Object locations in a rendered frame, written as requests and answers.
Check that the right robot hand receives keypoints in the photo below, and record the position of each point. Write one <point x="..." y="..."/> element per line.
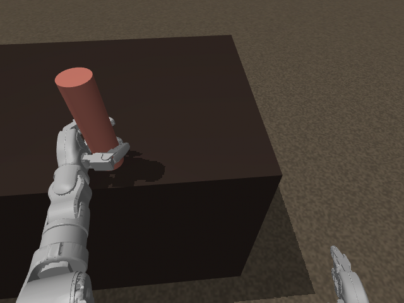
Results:
<point x="348" y="286"/>

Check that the left robot arm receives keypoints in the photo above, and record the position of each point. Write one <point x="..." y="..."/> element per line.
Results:
<point x="57" y="271"/>

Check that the left robot hand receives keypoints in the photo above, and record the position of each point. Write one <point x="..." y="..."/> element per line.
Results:
<point x="72" y="150"/>

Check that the can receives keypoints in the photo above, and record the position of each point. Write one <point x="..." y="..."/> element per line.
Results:
<point x="80" y="92"/>

